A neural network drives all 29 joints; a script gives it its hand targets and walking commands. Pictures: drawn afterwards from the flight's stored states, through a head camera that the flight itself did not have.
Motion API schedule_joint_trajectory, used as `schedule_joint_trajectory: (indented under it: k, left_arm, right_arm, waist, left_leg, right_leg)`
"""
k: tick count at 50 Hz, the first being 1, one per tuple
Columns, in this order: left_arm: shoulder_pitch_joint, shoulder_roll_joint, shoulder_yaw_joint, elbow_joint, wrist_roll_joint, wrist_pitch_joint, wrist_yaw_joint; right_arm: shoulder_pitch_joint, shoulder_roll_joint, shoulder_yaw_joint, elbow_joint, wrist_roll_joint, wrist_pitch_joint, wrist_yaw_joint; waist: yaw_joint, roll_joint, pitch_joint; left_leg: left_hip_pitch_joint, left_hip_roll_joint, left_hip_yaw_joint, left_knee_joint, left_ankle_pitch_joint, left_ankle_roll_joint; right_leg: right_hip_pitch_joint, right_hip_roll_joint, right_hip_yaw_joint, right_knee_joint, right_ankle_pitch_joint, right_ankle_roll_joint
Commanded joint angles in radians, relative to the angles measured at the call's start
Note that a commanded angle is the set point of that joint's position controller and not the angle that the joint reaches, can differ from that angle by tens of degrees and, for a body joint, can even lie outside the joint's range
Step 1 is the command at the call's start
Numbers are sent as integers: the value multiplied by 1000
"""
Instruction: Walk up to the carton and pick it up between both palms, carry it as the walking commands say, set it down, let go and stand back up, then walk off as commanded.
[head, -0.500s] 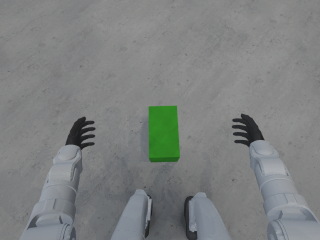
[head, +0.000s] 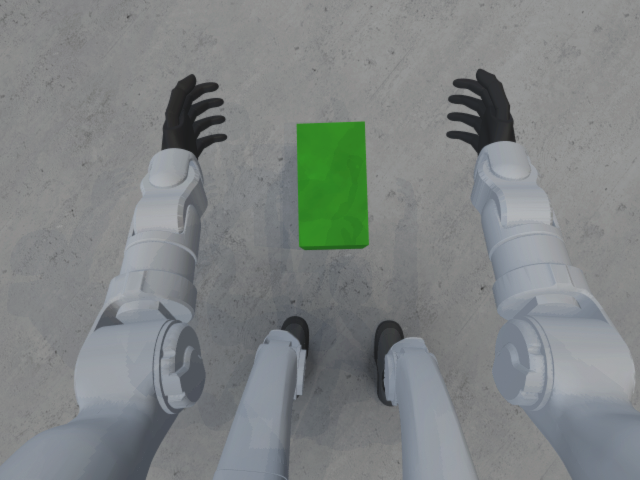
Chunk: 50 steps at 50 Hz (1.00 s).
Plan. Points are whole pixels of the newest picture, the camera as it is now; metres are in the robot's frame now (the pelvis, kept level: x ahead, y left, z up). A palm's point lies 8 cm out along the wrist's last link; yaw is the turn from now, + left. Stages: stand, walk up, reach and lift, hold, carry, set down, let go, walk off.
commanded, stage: reach and lift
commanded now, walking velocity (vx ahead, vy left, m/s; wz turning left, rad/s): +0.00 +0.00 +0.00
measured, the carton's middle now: (332, 191) +0.52 +0.04 -0.58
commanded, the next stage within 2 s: none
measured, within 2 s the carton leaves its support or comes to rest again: neither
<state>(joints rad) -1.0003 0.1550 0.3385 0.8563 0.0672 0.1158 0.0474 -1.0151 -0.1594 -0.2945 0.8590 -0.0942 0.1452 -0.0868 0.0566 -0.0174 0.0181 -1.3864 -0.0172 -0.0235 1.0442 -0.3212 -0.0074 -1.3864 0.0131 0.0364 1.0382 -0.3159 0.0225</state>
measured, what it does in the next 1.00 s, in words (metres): lowers itself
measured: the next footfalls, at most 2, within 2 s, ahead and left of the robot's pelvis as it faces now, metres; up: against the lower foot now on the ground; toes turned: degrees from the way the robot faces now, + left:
none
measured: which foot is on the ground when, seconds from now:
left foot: down 0.00-1.00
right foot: down 0.00-1.00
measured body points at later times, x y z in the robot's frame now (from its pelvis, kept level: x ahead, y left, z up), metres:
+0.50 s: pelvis +0.00 +0.00 -0.05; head +0.32 +0.01 +0.27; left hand +0.50 +0.20 -0.18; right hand +0.52 -0.13 -0.18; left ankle +0.07 +0.12 -0.64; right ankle +0.07 -0.13 -0.64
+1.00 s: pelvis -0.02 +0.00 -0.19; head +0.32 +0.01 +0.10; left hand +0.51 +0.20 -0.33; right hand +0.53 -0.13 -0.34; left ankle +0.06 +0.12 -0.64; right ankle +0.07 -0.13 -0.64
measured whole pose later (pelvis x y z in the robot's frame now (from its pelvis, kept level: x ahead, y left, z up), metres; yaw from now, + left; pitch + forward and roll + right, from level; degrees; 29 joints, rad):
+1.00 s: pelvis -0.02 +0.00 -0.19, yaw +0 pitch +48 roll -1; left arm -1.25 0.22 0.28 0.91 -0.02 0.11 0.11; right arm -1.28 -0.20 -0.26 0.94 -0.01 0.12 -0.15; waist 0.04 -0.01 0.05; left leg -2.09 -0.06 -0.05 1.79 -0.53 -0.03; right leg -2.08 0.06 0.05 1.78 -0.54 0.05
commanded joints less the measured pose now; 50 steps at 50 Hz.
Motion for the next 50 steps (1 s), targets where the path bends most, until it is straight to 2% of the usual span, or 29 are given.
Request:
schedule_joint_trajectory:
  k: [1, 3, 7, 10, 13, 20, 26, 34, 38, 50]
  left_arm:
    - [-257, 85, 34, -96, 19, -37, 0]
    - [-272, 85, 52, -96, 29, -42, -1]
    - [-218, 61, 79, -121, 57, -53, -13]
    - [-222, 51, 95, -174, 78, -58, -22]
    - [-243, 40, 97, -182, 86, -55, -29]
    - [-269, 23, 99, -82, 94, -43, -27]
    - [-322, 63, 89, -70, 77, -41, -8]
    - [-385, 111, 13, -127, -7, -32, 29]
    - [-405, 129, -23, -136, -48, -23, 44]
    - [-479, 158, -58, -24, -90, -31, 68]
  right_arm:
    - [-291, -53, -22, -98, -15, -35, -14]
    - [-311, -40, -35, -100, -31, -38, -19]
    - [-233, 12, -54, -119, -64, -46, -24]
    - [-230, 28, -69, -178, -83, -54, -21]
    - [-250, 35, -74, -197, -93, -57, -13]
    - [-275, 25, -102, -90, -96, -62, -2]
    - [-323, -2, -92, -52, -74, -60, -9]
    - [-400, -55, -24, -109, -2, -52, -43]
    - [-427, -78, 10, -119, 38, -46, -56]
    - [-507, -115, 47, 4, 87, -50, -61]
  waist:
    - [28, -19, -968]
    - [30, -31, -1021]
    - [22, -41, -1104]
    - [20, -31, -1114]
    - [17, -24, -1070]
    - [0, -12, -954]
    - [5, 9, -980]
    - [2, 6, -1163]
    - [2, 3, -1183]
    - [4, -5, -1062]
  left_leg:
    - [438, -69, 53, -46, 388, -27]
    - [420, -72, 57, -36, 429, -26]
    - [422, -77, 64, -30, 553, -28]
    - [435, -78, 62, -31, 596, -29]
    - [410, -80, 60, -27, 557, -31]
    - [232, -80, 61, 63, 352, -41]
    - [125, -85, 73, 197, 258, -51]
    - [101, -93, 88, 382, 275, -54]
    - [65, -90, 90, 456, 265, -53]
    - [-118, -77, 87, 634, 154, -51]
  right_leg:
    - [486, 87, -41, -30, 312, 13]
    - [516, 88, -40, -21, 370, 14]
    - [571, 89, -43, -11, 519, 17]
    - [548, 87, -49, -14, 537, 20]
    - [478, 84, -57, -8, 474, 22]
    - [266, 85, -77, 86, 279, 18]
    - [127, 95, -93, 217, 177, 18]
    - [79, 106, -108, 401, 183, 26]
    - [37, 104, -108, 482, 170, 28]
    - [-133, 91, -103, 670, 81, 29]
